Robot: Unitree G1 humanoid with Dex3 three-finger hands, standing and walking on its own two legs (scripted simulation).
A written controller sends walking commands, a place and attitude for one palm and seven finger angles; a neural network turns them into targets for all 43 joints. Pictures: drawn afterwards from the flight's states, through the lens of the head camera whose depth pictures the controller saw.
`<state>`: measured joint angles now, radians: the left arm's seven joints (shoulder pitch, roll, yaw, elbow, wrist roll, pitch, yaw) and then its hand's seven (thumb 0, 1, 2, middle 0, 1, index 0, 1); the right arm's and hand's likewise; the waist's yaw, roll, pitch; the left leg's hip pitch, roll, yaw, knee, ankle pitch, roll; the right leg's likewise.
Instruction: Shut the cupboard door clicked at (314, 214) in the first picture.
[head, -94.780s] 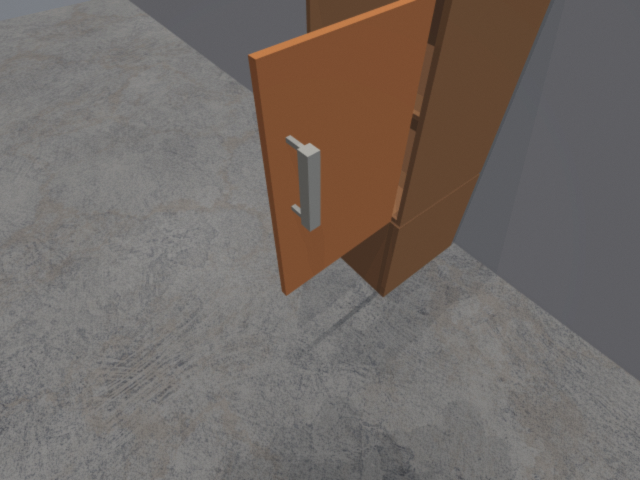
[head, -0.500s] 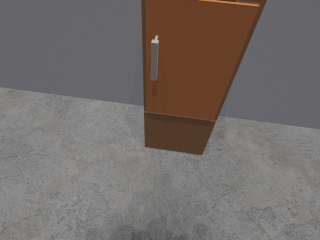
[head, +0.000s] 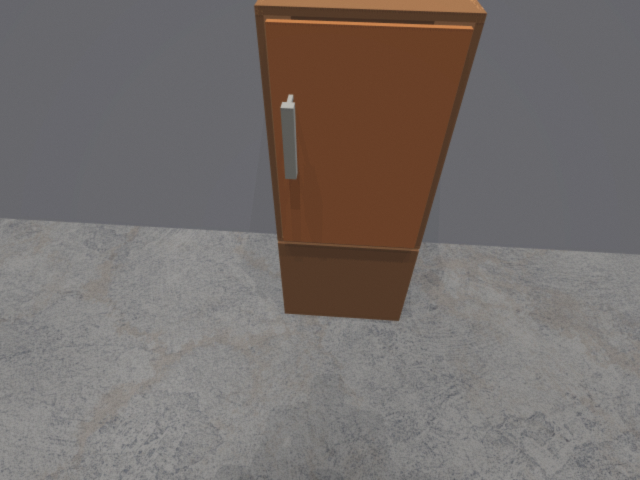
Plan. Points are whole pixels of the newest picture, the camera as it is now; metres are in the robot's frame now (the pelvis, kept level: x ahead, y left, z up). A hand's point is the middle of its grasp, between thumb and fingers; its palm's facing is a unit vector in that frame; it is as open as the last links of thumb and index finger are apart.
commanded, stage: let the arm hang, fingers relaxed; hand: left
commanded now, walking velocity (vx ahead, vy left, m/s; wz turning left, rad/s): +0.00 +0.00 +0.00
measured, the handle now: (290, 137) +0.80 +0.11 +0.02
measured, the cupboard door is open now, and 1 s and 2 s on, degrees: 0 0 0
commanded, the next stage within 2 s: look to check the result in 0.12 s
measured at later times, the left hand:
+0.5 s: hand out of the picture -0.04 +0.15 -0.18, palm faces +0.06 -0.98 -0.17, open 7.4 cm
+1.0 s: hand out of the picture +0.00 +0.15 -0.18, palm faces +0.05 -0.98 -0.18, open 7.4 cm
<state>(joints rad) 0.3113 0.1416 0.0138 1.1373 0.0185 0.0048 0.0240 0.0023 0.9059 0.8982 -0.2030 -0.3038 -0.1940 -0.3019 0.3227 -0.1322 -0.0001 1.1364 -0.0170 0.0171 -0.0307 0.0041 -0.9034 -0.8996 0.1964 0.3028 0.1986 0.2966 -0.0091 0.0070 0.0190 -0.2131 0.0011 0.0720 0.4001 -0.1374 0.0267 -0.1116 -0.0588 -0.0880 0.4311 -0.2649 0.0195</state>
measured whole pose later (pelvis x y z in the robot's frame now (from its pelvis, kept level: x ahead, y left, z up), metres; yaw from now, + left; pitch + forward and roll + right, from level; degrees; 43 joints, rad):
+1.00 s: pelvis +0.02 -0.02 +0.00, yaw +0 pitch -3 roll +0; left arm 0.30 0.13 0.02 1.14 0.02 -0.01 0.03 0.00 0.91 0.90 -0.20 -0.30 -0.19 -0.30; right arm 0.28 -0.14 0.00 1.13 -0.02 0.01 -0.04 0.00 -0.91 -0.90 0.20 0.30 0.20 0.30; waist 0.00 0.00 0.05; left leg -0.20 0.03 0.06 0.42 -0.17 0.00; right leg -0.08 -0.03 -0.10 0.41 -0.28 0.00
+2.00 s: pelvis +0.03 -0.01 +0.00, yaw +0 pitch -3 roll +0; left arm 0.32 0.14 0.02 1.15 0.01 0.00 0.03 0.00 0.91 0.90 -0.20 -0.30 -0.19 -0.30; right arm 0.28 -0.14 0.01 1.13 -0.01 0.01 -0.04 0.00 -0.91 -0.90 0.20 0.30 0.20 0.30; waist 0.00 0.00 0.06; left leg -0.18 0.02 0.05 0.41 -0.18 0.01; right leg -0.05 -0.04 -0.10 0.38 -0.29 0.00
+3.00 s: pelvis +0.13 -0.04 -0.01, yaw -2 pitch -2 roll +0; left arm 0.26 0.15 0.07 1.08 0.03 0.02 0.00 0.01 0.92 0.90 -0.20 -0.30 -0.19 -0.30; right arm 0.40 -0.10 -0.01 1.14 -0.04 -0.04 -0.05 0.00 -0.90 -0.90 0.20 0.30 0.20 0.30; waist -0.03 -0.01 0.09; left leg -0.05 0.08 0.13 0.48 -0.38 -0.03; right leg -0.42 -0.05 -0.07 0.91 -0.38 -0.04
